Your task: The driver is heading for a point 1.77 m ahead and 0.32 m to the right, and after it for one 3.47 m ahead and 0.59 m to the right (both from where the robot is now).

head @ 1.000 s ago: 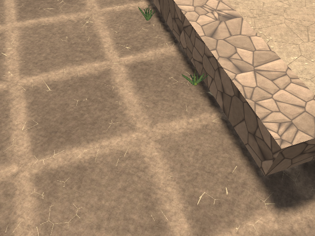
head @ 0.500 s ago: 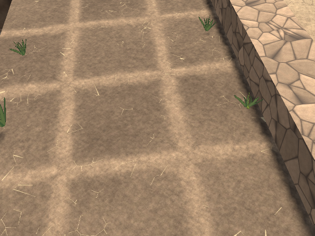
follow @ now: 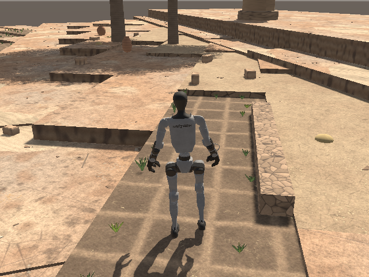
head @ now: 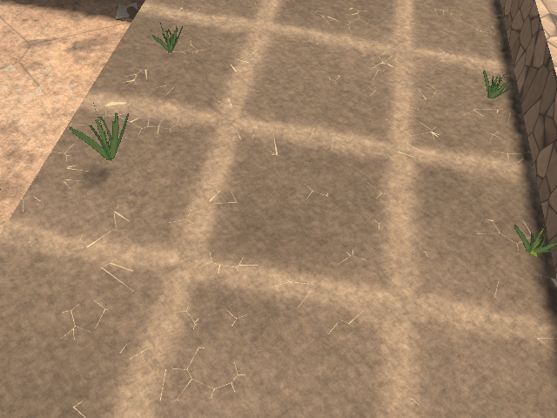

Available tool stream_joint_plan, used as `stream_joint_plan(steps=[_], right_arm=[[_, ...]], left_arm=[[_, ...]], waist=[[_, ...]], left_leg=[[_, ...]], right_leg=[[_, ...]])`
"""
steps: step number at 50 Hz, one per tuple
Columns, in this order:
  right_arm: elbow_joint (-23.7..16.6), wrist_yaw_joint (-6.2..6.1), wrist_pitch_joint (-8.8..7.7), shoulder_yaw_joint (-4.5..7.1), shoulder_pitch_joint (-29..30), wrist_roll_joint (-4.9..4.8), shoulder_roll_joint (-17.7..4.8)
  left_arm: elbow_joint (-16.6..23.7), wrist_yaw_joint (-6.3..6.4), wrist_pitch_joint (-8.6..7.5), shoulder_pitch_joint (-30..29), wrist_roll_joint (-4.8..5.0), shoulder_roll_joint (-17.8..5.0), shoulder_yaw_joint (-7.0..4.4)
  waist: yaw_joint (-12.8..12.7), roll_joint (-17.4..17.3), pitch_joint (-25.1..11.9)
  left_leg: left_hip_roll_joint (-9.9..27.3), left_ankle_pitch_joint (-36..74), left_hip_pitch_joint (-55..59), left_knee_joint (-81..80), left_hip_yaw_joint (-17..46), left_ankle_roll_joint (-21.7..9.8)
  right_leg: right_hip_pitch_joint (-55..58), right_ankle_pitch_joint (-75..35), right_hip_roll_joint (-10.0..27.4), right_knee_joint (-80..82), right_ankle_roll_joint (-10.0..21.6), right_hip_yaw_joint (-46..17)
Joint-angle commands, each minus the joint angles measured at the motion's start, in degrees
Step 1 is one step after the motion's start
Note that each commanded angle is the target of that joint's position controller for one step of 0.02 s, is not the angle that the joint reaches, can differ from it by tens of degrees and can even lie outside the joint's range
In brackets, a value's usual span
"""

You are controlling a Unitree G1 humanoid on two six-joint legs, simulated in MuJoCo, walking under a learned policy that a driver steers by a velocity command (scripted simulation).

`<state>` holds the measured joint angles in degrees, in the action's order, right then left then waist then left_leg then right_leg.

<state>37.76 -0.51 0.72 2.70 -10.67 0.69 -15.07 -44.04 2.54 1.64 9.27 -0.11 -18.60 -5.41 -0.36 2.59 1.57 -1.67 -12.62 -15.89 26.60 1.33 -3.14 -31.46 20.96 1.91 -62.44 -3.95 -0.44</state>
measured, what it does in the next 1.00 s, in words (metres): walks ahead: right foot, then right foot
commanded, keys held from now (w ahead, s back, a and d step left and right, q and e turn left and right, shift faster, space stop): no key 0.34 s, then w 0.60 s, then no key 0.06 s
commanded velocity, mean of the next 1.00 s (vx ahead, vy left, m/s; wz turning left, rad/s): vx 0.22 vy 0.00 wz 0.06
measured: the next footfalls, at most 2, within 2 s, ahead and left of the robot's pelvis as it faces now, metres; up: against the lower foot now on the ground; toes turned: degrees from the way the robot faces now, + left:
right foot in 0.20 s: +0.04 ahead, -0.15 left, +0.00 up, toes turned +2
right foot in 1.00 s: +0.41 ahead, -0.15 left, +0.00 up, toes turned -1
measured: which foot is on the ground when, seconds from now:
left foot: down 0.00-1.00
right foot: up 0.00-0.18, down 0.20-0.60, up 0.62-0.98, down 1.00-1.00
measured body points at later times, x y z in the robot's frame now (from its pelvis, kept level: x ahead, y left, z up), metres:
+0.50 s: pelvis +0.02 -0.02 -0.01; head +0.02 -0.02 +0.44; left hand +0.11 +0.25 -0.13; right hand +0.14 -0.28 -0.13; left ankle +0.01 +0.09 -0.74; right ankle +0.00 -0.15 -0.74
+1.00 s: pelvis +0.22 -0.04 -0.02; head +0.25 -0.04 +0.43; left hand +0.48 +0.17 -0.08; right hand +0.16 -0.32 -0.15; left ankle +0.02 +0.09 -0.74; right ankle +0.37 -0.15 -0.74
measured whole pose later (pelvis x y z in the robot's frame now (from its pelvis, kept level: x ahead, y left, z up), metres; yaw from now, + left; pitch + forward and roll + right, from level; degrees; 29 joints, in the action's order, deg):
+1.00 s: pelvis +0.22 -0.04 -0.02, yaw +1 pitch +2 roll +1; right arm 49.7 -0.6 -3.0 3.1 -28.8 -0.9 -15.1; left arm -38.4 -3.0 -5.4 -2.1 0.8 -14.6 -1.3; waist 5.6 1.0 1.9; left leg 0.7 -25.4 8.3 15.9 0.8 0.6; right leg -30.7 0.1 0.5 -29.5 3.9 1.8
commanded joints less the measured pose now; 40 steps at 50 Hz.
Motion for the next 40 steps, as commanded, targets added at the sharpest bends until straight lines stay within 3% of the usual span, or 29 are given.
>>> stream_joint_plan(steps=[1,5,7,9,10,11,12,13,14,17,18,20,23,26,27,29,30,31,32,33,34,35,37,40], right_arm=[[-3.3,-0.72,-1.13,1.5,2.3,0.0,-6.9],[-1.9,-0.31,-0.74,1.78,1.7,0.18,-8.2],[-1.0,0.07,-0.68,1.48,1.9,-0.03,-7.6],[-0.1,0.22,-0.69,0.81,3.0,-0.73,-6.2],[0.7,0.27,-1.07,0.49,1.4,-0.62,-5.3],[1.0,0.51,-1.66,0.19,-0.3,0.42,-4.5],[1.2,0.97,-2.19,0.6,-2.5,0.62,-5.0],[1.5,0.91,-2.13,0.53,0.5,0.78,-5.4],[1.2,0.75,-1.79,0.73,2.8,0.48,-5.7],[1.5,0.21,-0.48,0.72,2.8,0.31,-4.6],[2.1,0.08,-0.32,0.75,1.8,0.28,-4.4],[2.6,-0.15,-0.25,1.21,0.9,-0.4,-5.0],[2.4,0.03,-2.43,1.21,0.2,-1.46,-3.8],[2.2,0.87,-4.98,1.21,0.2,-1.98,-2.2],[2.4,1.08,-5.41,1.34,-0.6,-2.11,-2.5],[5.3,1.35,-5.86,2.08,-7.7,-2.07,-3.9],[6.9,1.24,-6.08,3.03,-12.4,-1.92,-6.9],[7.9,1.64,-6.17,4.66,-17.9,-1.85,-12.5],[7.7,1.81,-6.46,4.16,-19.8,-1.11,-11.2],[7.5,1.68,-6.71,3.38,-18.7,-0.68,-9.2],[6.9,1.53,-6.71,2.97,-17.6,-0.63,-7.8],[6.9,1.49,-6.4,2.52,-16.5,-0.84,-7.0],[7.1,1.27,-5.41,1.52,-15.6,-0.95,-4.7],[7.0,0.21,-4.58,1.51,-15.0,-1.38,-5.9]], left_arm=[[3.5,-0.1,-0.73,-0.9,0.11,-2.4,-0.12],[3.6,-0.68,-0.86,-2.0,0.2,-2.4,0.41],[3.1,-0.81,-1.08,-1.4,0.43,-2.6,0.44],[1.9,-1.12,-1.66,1.2,0.06,-1.4,0.87],[1.5,-1.24,-2.0,1.9,-0.72,-2.3,0.95],[1.6,-1.07,-2.18,2.9,-1.17,-5.2,0.55],[0.7,-1.16,-2.12,1.6,-0.38,-7.7,-0.23],[0.9,-1.6,-2.23,0.7,0.0,-4.5,0.27],[0.8,-1.78,-2.47,0.0,-0.43,-2.7,0.86],[0.2,-1.7,-3.36,-0.3,-0.77,-2.1,1.41],[-0.4,-1.56,-3.39,1.1,-0.65,-2.0,1.49],[-0.8,-1.19,-3.19,2.5,0.1,-3.2,1.19],[-0.6,-0.79,-4.32,4.7,0.86,-4.0,1.17],[-1.1,-1.14,-5.18,6.3,1.29,-6.6,0.48],[-0.7,-1.39,-5.14,5.2,1.51,-6.3,0.56],[1.4,-1.95,-4.98,-0.7,1.72,-4.0,1.36],[3.1,-2.05,-5.49,-3.3,1.59,-1.2,2.19],[5.0,-1.89,-6.81,-4.6,1.4,-0.5,2.35],[5.4,-1.78,-7.7,-5.0,1.55,-2.9,1.73],[4.9,-2.13,-8.06,-3.1,2.3,-3.5,1.37],[4.4,-2.57,-8.11,-2.5,2.54,-2.3,1.73],[4.5,-3.11,-8.07,-3.5,2.21,-1.6,1.9],[4.9,-4.24,-7.76,-5.1,1.66,-0.4,2.05],[6.6,-5.49,-7.53,-9.5,0.98,2.6,3.25]], waist=[[-0.1,-10.0,-6.5],[1.7,-10.7,-4.8],[1.7,-10.4,-3.8],[-0.7,-8.8,-3.5],[-0.7,-6.9,-4.5],[0.8,-2.6,-6.4],[3.6,3.5,-6.4],[1.3,3.3,-5.9],[0.6,2.6,-4.6],[0.6,1.8,-2.9],[0.4,0.9,-3.7],[0.1,0.3,-0.6],[-0.5,1.5,4.6],[0.1,7.2,4.5],[0.9,7.1,4.8],[5.0,4.4,3.5],[6.1,-3.2,2.7],[7.3,-16.5,1.0],[8.0,-16.8,0.8],[5.8,-11.1,0.9],[4.9,-7.7,0.2],[4.4,-5.6,1.4],[3.7,-6.9,1.8],[4.2,-6.5,2.7]], left_leg=[[13.0,19.2,8.0,-7.6,10.6,-8.9],[13.5,13.1,5.7,-7.7,12.7,-10.3],[13.5,11.5,4.9,-7.3,14.3,-10.4],[11.7,11.1,3.2,-5.6,13.6,-8.1],[10.3,9.8,1.7,-5.0,13.1,-5.7],[7.4,5.9,-0.6,-2.8,10.9,-3.1],[3.4,2.3,-0.8,-3.1,6.6,-1.1],[2.1,0.7,2.2,-2.0,4.5,0.5],[2.1,0.5,2.8,-1.1,4.2,0.7],[2.7,3.0,2.7,-0.9,5.0,-0.1],[2.1,-2.5,2.7,-0.9,4.5,-0.4],[0.5,-19.2,-1.6,0.6,3.4,-1.4],[0.8,-23.8,-8.6,4.1,2.8,-2.2],[0.0,-12.4,-9.7,12.0,-2.5,-1.6],[0.6,-11.6,-6.7,9.8,-2.2,-2.3],[1.5,-9.3,6.0,1.4,0.1,-4.0],[6.2,-11.9,12.5,-4.0,10.2,-6.2],[15.8,-7.9,22.1,-11.0,28.0,-11.4],[21.6,0.7,27.0,-13.1,37.3,-15.7],[22.2,3.9,29.0,-11.2,34.5,-15.4],[21.0,5.2,29.7,-11.0,29.8,-14.0],[19.9,8.5,28.7,-12.1,25.3,-12.5],[16.4,14.0,24.8,-14.7,17.3,-9.6],[12.5,16.3,17.3,-17.5,8.8,-8.5]], right_leg=[[1.1,-2.9,1.9,7.7,-0.5,-2.5],[8.5,0.8,1.4,19.5,-0.4,-1.3],[11.4,0.5,0.8,24.9,0.1,-0.9],[18.2,-9.8,0.3,37.9,1.3,-0.2],[23.2,-17.6,1.7,40.9,2.2,-2.2],[28.1,-28.5,5.9,39.0,3.6,-5.9],[26.6,-25.6,6.1,35.7,5.7,-5.1],[22.1,-17.0,4.8,36.8,6.2,-4.9],[19.8,-13.3,4.1,37.8,5.7,-4.7],[18.1,-12.0,3.1,37.9,4.4,-3.7],[18.4,-6.4,2.5,37.9,4.5,-3.1],[15.7,10.5,1.8,37.9,6.5,-3.6],[14.5,21.6,5.7,41.4,10.7,-10.8],[17.4,22.5,14.6,48.4,16.1,-23.8],[15.5,19.4,14.7,48.3,16.2,-23.7],[8.9,8.9,8.8,42.7,12.0,-14.1],[3.1,0.9,2.4,31.0,8.1,-5.3],[-6.7,-2.0,-3.6,14.4,4.6,2.2],[-16.3,10.2,-3.5,2.4,4.5,-1.9],[-20.7,10.3,-0.9,-4.3,5.9,-4.2],[-22.8,6.4,0.9,-6.3,7.2,-4.0],[-24.2,2.7,2.6,-5.0,7.7,-3.4],[-20.4,-3.2,4.3,0.7,7.3,-1.6],[-13.0,-12.5,2.7,13.7,4.6,2.0]])
Over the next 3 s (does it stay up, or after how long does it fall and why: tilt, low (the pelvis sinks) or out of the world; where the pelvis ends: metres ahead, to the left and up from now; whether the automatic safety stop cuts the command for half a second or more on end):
stays up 0.71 -0.08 -0.02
